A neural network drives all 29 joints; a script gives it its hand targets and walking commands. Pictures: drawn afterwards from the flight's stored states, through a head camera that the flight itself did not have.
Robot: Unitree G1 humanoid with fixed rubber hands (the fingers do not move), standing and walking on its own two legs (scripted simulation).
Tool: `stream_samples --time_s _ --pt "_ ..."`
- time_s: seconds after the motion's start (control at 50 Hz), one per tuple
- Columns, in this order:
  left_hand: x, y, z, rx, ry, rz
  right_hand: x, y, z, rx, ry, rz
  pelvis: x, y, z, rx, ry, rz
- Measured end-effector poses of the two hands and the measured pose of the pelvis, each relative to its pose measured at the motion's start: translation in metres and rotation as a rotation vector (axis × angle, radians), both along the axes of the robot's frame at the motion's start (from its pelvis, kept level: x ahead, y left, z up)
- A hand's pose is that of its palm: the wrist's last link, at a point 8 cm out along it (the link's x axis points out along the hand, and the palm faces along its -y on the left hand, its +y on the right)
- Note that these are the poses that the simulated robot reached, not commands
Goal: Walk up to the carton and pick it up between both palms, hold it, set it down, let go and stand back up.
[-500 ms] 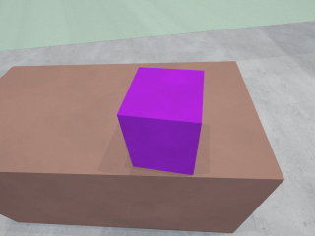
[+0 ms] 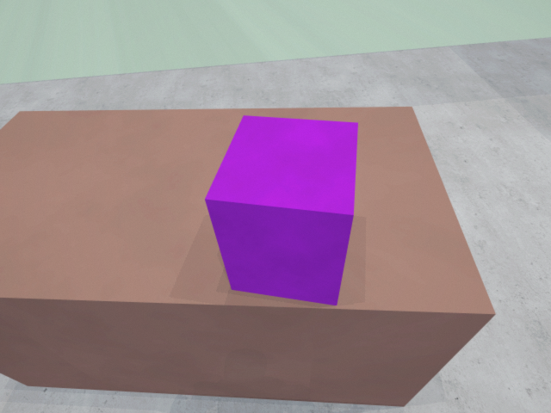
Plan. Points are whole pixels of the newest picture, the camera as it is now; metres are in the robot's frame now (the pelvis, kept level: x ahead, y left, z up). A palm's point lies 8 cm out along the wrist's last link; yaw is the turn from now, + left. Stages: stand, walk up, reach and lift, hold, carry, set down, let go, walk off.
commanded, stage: stand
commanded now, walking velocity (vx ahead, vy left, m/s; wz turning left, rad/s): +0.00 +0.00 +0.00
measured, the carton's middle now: (290, 211) +0.44 +0.02 +0.03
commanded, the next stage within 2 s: none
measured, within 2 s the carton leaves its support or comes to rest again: neither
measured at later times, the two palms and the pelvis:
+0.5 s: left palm out of the picture +0.07 +0.29 -0.11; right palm out of the picture +0.08 -0.30 -0.12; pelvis +0.01 +0.00 +0.00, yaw +0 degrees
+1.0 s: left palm out of the picture +0.08 +0.29 -0.11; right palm out of the picture +0.07 -0.30 -0.12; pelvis +0.01 +0.00 +0.00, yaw +0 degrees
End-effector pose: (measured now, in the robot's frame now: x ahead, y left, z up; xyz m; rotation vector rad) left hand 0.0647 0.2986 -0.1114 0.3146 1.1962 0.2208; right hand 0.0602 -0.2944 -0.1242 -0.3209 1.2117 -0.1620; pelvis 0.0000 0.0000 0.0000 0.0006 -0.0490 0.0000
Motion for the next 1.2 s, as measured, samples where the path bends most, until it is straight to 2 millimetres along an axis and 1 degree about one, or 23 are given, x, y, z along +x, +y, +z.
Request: stream_samples --time_s 0.16,0.28,0.4,0.58,0.8,1.02,1.2 --pt "-0.004 0.001 0.0 0.003 0.015 0.005 0.004 0.003 -0.002 0.012 0.003 0.006 0.002 0.0 0.0 0.004 0.009 -0.004" --pt "-0.006 0.0 -0.001 0.003 0.031 0.009 0.006 0.001 -0.002 0.008 0.011 0.003 0.004 -0.001 0.001 0.003 0.011 -0.002" --pt "-0.002 -0.003 -0.002 -0.005 0.034 0.008 0.011 -0.002 0.0 0.003 0.002 -0.003 0.006 -0.002 0.001 0.0 0.011 -0.001" --pt "0.012 -0.004 0.0 0.0 0.003 0.003 0.018 -0.004 0.002 -0.002 -0.015 -0.011 0.006 -0.004 0.001 0.001 0.007 -0.004" --pt "0.017 -0.006 0.002 0.005 0.0 -0.01 0.015 -0.004 0.001 0.005 -0.01 -0.02 0.008 -0.004 0.001 0.0 0.004 -0.004" --pt "0.016 -0.005 0.0 0.0 0.014 -0.007 0.008 -0.006 0.002 -0.002 0.007 -0.029 0.009 -0.004 0.002 0.001 0.009 -0.008" --pt "0.018 -0.006 -0.001 -0.004 0.019 -0.006 0.011 -0.005 0.001 -0.004 0.015 -0.025 0.011 -0.004 0.001 -0.001 0.014 -0.01"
